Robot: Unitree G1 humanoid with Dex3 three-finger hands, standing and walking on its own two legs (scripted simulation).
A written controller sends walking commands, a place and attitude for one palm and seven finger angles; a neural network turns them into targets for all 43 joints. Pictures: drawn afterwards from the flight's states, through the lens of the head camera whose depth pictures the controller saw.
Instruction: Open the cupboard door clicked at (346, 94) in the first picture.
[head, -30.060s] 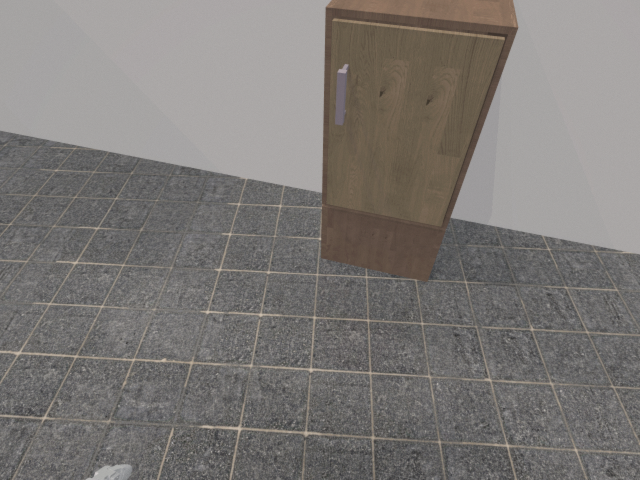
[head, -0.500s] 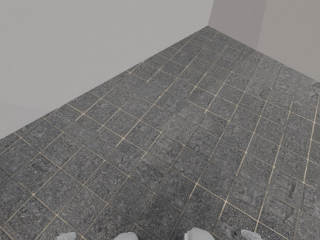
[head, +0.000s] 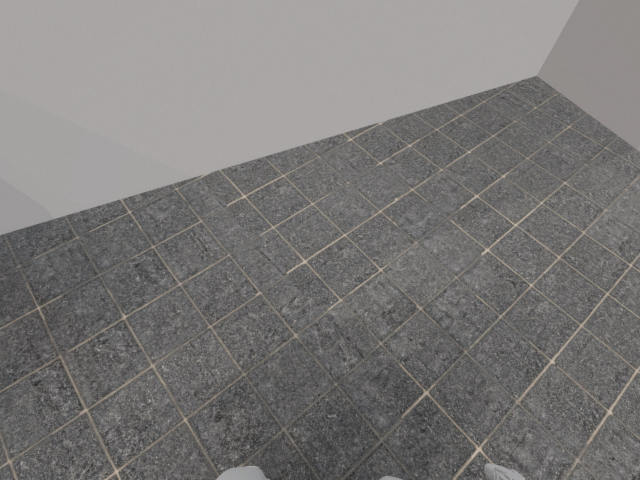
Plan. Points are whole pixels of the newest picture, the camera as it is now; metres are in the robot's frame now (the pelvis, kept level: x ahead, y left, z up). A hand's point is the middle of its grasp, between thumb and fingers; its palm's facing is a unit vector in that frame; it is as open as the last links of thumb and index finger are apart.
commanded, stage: turn to face it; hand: left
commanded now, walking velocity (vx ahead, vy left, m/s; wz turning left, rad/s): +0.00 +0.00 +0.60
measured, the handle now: out of the picture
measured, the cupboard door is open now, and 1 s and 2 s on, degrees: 43 43 43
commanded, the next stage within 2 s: take the last steps up to it in 1.90 s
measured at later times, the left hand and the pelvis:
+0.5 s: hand out of the picture +0.02 +0.16 -0.14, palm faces +0.30 -0.92 -0.25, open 7.4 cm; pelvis +0.00 -0.05 +0.02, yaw +18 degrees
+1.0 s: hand out of the picture -0.02 +0.16 -0.14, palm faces +0.56 -0.77 -0.30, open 7.4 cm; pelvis +0.01 -0.08 +0.00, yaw +35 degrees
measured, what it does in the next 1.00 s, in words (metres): steps on the spot, turning left: right foot, then left foot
